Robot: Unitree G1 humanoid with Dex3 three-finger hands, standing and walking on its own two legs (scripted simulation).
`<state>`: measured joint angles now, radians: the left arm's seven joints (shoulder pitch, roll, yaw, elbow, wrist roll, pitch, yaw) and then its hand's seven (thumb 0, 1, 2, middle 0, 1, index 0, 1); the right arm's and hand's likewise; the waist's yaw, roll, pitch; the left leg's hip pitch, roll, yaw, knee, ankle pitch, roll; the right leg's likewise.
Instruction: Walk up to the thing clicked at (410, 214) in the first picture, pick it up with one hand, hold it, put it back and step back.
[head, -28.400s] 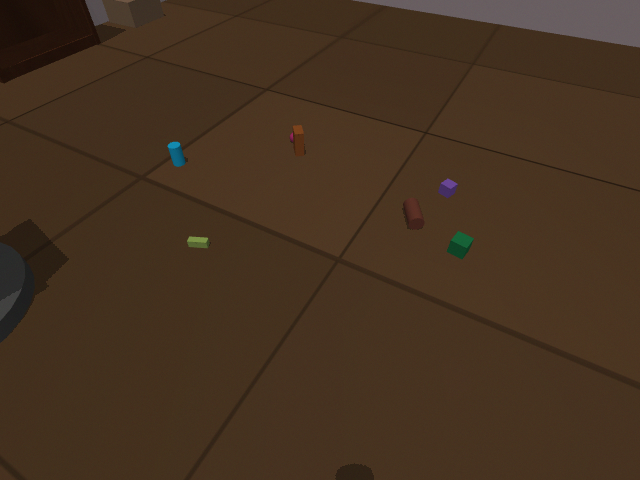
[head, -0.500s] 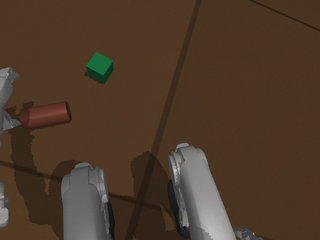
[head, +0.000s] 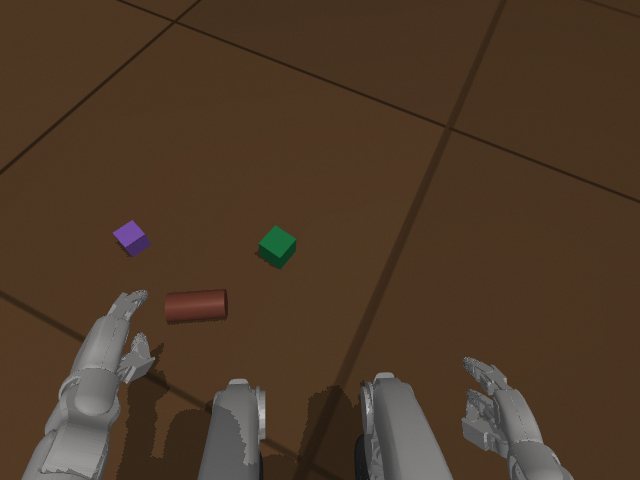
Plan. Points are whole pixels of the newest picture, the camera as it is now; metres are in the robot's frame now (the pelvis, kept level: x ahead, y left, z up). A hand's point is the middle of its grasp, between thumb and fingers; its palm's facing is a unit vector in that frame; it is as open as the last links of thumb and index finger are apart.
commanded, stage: home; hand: left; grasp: from above
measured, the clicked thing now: (197, 305) +0.53 +0.26 -0.52
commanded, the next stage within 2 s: none
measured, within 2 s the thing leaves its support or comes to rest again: neither
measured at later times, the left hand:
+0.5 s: hand (112, 394) +0.24 +0.18 +0.10, palm faces +0.11 -0.97 -0.20, open 7.4 cm
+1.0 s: hand (93, 412) +0.22 +0.18 +0.11, palm faces +0.11 -0.97 -0.19, open 7.4 cm
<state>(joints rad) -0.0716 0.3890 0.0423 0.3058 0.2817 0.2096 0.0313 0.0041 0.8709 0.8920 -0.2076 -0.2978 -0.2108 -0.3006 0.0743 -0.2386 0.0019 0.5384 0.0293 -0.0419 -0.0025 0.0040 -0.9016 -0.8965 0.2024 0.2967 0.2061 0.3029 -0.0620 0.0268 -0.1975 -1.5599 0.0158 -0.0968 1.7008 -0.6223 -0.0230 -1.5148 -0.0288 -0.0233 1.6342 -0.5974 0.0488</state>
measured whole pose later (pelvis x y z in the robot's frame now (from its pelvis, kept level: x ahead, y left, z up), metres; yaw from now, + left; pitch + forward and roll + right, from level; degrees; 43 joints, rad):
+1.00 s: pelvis +0.07 +0.00 +0.16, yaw +3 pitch +10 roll -3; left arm 0.50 0.22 0.04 -0.14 -0.05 0.46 0.02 0.01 0.90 0.90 -0.20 -0.29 -0.20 -0.30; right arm 0.28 -0.21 0.03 0.54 0.00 -0.24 -0.17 0.01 -0.90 -0.90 0.21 0.30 0.21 0.30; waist -0.03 0.04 -0.16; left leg -0.70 0.04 -0.07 1.02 -0.50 -0.02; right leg -0.65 -0.03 -0.04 0.95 -0.47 0.04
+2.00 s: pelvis +0.07 -0.01 +0.16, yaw +2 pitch +10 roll -3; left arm 0.50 0.22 0.04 -0.13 -0.06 0.46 0.01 0.01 0.90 0.90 -0.20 -0.29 -0.20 -0.30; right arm 0.29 -0.22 0.02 0.55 0.00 -0.25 -0.18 0.01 -0.90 -0.90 0.21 0.30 0.21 0.30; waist -0.03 0.04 -0.16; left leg -0.69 0.04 -0.07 1.02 -0.50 -0.03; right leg -0.65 -0.02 -0.04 0.96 -0.47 0.04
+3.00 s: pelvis +0.06 +0.00 +0.19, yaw +2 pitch +0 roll +0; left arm 0.24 0.30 0.05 0.74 0.04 0.06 0.04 0.01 0.90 0.90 -0.20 -0.29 -0.20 -0.30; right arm 0.20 -0.30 -0.06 0.88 -0.06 -0.02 0.00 0.01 -0.90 -0.90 0.20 0.30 0.21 0.30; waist 0.02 -0.02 0.04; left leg -0.38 0.00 -0.01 0.78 -0.40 0.00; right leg -0.38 -0.06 0.01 0.77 -0.40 0.05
